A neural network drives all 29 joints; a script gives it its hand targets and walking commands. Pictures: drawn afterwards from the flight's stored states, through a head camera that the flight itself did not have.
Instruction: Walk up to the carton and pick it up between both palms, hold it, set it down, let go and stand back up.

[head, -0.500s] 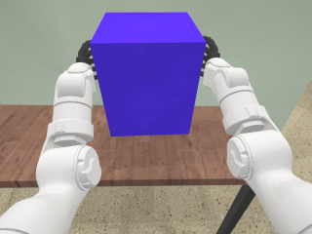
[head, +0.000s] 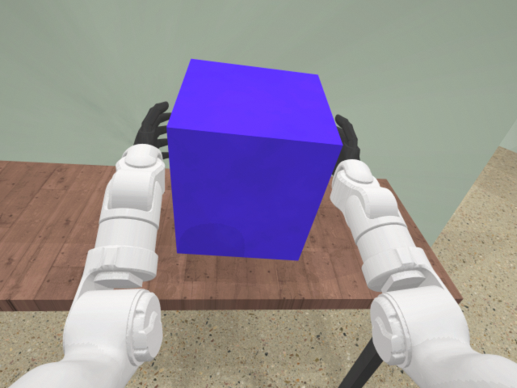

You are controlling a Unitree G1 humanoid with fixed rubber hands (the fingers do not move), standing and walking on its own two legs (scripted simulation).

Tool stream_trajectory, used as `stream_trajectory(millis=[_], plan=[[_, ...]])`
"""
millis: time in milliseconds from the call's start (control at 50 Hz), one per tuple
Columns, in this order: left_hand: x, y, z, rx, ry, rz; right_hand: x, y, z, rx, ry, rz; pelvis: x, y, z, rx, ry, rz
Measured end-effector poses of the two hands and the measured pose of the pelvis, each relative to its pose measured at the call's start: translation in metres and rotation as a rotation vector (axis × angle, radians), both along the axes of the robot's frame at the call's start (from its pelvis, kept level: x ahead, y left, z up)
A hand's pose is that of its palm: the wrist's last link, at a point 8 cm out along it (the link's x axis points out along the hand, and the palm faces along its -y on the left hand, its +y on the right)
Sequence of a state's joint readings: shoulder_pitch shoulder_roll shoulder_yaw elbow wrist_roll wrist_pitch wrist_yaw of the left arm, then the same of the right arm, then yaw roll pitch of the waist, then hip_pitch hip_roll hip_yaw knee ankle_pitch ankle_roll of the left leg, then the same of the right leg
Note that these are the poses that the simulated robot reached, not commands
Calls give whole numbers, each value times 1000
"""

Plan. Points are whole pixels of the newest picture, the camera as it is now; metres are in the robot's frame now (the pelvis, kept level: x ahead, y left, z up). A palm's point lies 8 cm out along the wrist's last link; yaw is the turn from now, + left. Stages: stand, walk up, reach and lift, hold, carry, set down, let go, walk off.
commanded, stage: set down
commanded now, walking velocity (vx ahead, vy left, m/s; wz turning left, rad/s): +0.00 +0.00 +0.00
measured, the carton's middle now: (247, 164) +0.41 -0.02 +0.18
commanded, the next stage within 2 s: none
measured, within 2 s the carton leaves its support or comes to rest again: rests again in 1.94 s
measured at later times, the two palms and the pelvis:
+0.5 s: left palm (168, 164) +0.41 +0.11 +0.18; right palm (351, 182) +0.36 -0.19 +0.18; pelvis +0.01 +0.00 +0.00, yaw -1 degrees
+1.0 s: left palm (169, 169) +0.43 +0.11 +0.16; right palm (344, 193) +0.36 -0.19 +0.15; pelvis +0.01 +0.01 +0.00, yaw -3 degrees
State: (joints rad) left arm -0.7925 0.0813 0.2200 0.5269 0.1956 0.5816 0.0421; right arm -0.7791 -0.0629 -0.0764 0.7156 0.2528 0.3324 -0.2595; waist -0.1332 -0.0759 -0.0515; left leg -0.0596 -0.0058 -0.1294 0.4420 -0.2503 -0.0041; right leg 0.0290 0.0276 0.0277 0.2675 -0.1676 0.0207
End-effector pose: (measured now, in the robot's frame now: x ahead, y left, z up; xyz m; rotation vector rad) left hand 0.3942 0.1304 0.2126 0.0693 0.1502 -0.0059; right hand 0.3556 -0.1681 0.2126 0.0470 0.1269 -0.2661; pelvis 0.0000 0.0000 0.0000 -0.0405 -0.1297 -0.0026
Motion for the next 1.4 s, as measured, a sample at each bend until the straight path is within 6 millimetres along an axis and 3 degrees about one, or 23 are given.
stream_trajectory(millis=[180, 500, 820, 1040, 1400], plan=[[12, -9, 4, 30, 15, -24, 4, -8, 3, 14, 6, -23, -4, 8, 1, 8, 5, -20], [17, -25, -34, 37, 69, -56, 1, -23, -36, 23, 44, -51, 7, 4, 2, 12, 27, -25], [32, -28, -40, 31, 82, -93, 4, -23, -44, 12, 56, -93, 8, 7, 3, 18, 61, -37], [35, -24, -61, 49, 109, -120, 1, -18, -64, 27, 81, -119, 10, 13, 3, 12, 76, -43], [36, -36, -77, 65, 129, -128, -2, -29, -85, 41, 94, -127, 10, 7, 3, 15, 96, -43]])
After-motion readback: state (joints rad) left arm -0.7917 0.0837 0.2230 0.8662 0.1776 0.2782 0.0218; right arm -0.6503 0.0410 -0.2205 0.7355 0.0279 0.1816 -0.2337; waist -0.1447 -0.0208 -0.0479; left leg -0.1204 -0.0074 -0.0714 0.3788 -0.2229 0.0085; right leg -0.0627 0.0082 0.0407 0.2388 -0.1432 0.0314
